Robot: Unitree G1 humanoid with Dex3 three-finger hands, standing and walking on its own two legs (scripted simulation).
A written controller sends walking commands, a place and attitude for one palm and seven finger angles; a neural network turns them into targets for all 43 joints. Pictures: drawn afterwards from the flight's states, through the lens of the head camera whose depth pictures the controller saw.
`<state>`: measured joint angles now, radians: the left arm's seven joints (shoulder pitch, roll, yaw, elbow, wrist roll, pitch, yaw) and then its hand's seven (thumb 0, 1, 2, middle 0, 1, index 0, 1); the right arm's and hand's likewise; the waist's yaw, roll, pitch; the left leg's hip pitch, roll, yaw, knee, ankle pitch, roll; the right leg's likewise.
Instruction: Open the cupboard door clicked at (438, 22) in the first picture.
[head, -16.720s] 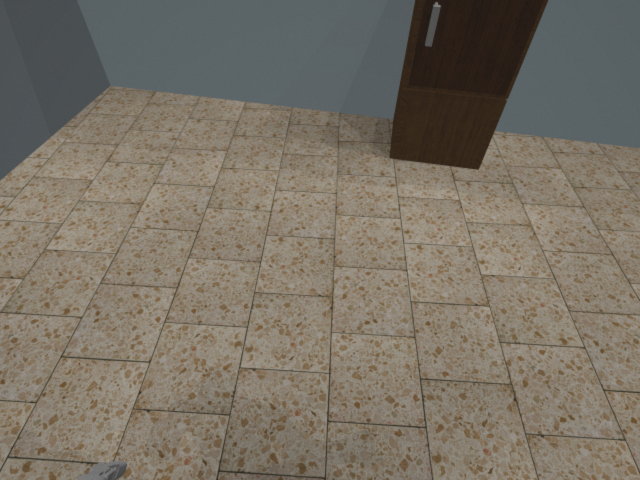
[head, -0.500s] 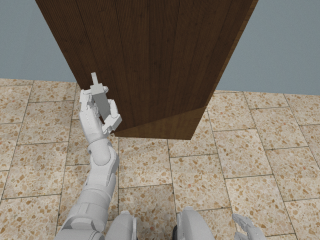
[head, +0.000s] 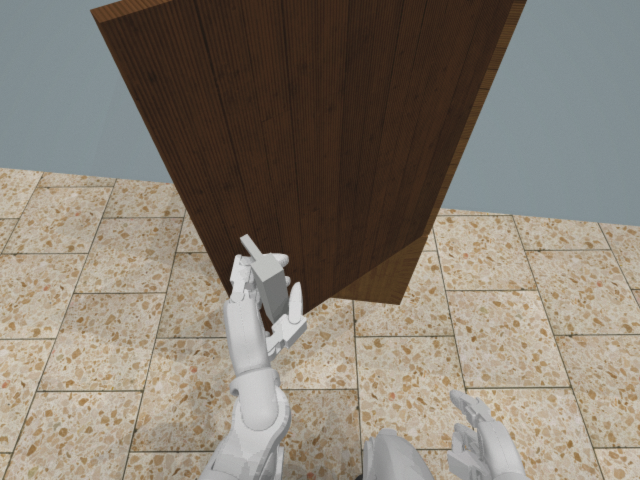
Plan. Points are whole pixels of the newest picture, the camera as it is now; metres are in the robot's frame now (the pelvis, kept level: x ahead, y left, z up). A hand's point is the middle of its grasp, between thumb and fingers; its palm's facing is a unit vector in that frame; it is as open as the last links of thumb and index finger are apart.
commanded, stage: open thumb and fingers to let go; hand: left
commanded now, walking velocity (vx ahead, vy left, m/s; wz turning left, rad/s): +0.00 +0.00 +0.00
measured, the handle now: (264, 282) +0.36 +0.09 +0.02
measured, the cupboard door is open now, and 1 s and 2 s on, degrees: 43 42 44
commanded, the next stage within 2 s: slide the hand sideways off the handle in 0.78 s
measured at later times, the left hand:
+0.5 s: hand (291, 304) +0.32 +0.05 +0.02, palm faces +0.31 -0.95 -0.02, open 12.8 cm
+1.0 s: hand (284, 322) +0.30 +0.06 +0.02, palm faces +0.01 -0.99 -0.10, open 15.2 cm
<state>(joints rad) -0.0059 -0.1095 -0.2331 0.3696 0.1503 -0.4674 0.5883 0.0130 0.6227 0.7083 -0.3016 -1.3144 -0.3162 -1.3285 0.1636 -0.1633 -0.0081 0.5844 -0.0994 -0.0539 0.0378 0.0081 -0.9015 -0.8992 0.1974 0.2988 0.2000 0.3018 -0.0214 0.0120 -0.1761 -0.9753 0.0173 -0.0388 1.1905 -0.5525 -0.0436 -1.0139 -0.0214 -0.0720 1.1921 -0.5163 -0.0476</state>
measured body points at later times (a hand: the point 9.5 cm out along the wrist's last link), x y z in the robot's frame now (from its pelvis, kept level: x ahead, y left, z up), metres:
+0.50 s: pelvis -0.01 -0.01 +0.00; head +0.08 -0.02 +0.44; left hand +0.30 +0.10 +0.03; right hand +0.14 -0.23 -0.13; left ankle +0.01 +0.15 -0.64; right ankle +0.03 -0.09 -0.64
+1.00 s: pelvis -0.02 +0.01 -0.01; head +0.07 +0.00 +0.43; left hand +0.30 +0.11 +0.02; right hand +0.15 -0.21 -0.12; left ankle +0.01 +0.15 -0.64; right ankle +0.03 -0.09 -0.64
